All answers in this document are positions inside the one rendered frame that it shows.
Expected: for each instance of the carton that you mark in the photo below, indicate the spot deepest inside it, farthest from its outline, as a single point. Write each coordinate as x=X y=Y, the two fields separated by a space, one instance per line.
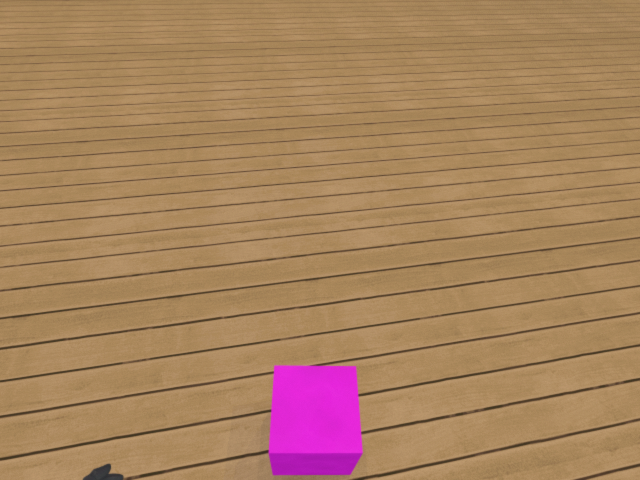
x=315 y=420

